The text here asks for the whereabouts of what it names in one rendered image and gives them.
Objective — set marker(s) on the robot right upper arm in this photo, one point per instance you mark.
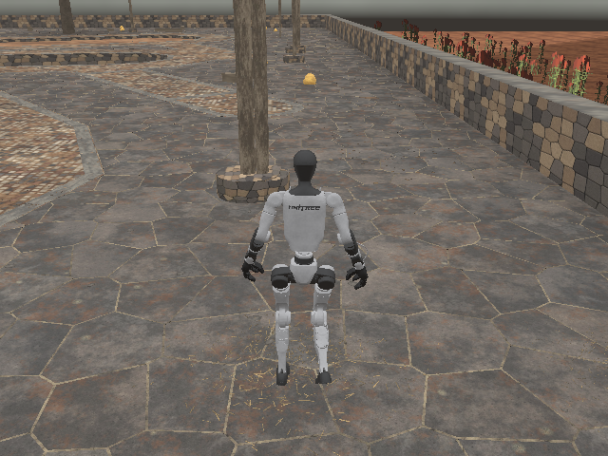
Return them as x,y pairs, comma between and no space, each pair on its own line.
340,217

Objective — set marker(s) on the robot left hand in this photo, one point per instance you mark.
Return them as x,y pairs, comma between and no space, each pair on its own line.
255,268

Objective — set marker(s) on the robot left shin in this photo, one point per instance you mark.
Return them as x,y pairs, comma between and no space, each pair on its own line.
281,343

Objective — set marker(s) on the right robot foot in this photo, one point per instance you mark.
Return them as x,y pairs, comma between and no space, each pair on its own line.
323,378

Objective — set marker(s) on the robot left upper arm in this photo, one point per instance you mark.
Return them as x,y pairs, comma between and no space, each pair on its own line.
268,214

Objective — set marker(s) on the robot right hand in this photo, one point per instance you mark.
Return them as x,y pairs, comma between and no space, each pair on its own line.
359,274

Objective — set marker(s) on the robot right forearm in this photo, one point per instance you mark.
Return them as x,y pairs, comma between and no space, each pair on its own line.
354,253

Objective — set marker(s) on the robot left forearm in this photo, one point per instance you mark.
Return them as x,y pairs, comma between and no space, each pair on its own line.
254,249

